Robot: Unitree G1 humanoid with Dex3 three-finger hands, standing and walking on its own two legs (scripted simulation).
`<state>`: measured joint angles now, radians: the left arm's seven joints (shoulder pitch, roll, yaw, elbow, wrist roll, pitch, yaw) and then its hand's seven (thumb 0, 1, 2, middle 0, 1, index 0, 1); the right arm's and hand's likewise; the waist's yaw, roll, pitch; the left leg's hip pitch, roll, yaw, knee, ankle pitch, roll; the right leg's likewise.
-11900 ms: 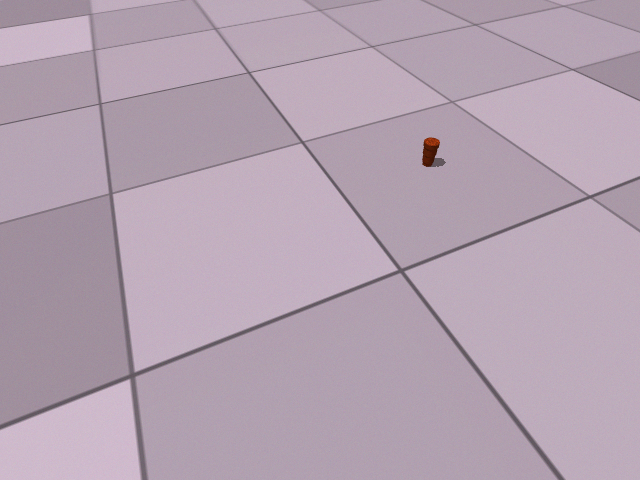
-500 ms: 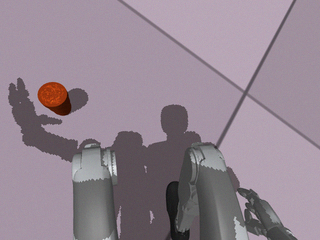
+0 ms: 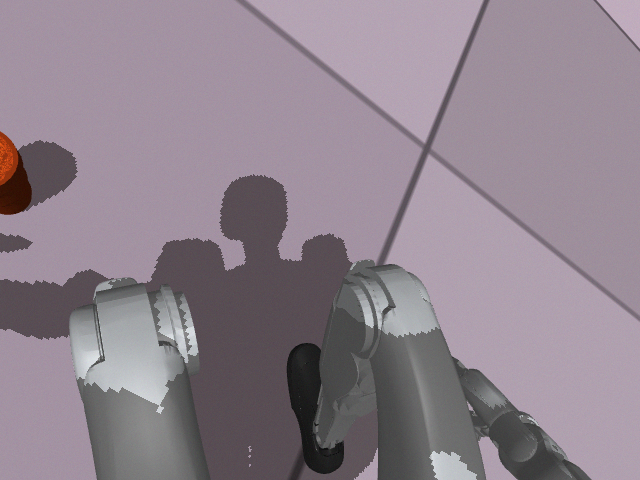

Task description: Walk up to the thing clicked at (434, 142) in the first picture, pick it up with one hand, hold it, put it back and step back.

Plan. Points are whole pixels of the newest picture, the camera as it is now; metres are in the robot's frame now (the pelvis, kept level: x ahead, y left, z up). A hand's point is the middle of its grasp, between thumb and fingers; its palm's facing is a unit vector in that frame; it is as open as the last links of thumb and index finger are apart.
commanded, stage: close in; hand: left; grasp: from the side
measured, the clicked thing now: out of the picture +0.46 +0.35 -0.23
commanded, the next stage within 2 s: rest palm in 0.70 s
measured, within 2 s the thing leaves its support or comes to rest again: neither
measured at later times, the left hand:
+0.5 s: hand out of the picture +0.40 +0.38 -0.18, palm faces +0.53 -0.85 -0.04, open 17.4 cm
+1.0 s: hand out of the picture +0.41 +0.35 -0.19, palm faces +0.53 -0.85 -0.03, open 16.9 cm
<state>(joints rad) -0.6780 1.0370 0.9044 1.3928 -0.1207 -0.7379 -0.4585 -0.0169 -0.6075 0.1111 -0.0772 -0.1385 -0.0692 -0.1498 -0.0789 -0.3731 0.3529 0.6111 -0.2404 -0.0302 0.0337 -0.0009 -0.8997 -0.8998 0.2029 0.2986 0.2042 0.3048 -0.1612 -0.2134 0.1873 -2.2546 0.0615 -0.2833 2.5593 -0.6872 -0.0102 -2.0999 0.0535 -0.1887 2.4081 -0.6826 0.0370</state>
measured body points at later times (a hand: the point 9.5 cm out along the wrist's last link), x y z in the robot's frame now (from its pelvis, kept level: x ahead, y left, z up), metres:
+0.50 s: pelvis -0.01 +0.01 -0.03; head +0.21 +0.19 +0.32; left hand +0.36 +0.42 -0.18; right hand +0.17 -0.24 -0.06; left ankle +0.08 +0.13 -0.27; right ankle +0.12 -0.12 -0.27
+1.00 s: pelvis -0.01 +0.01 -0.03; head +0.21 +0.19 +0.31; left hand +0.38 +0.39 -0.19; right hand +0.15 -0.24 -0.06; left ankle +0.08 +0.13 -0.27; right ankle +0.12 -0.12 -0.27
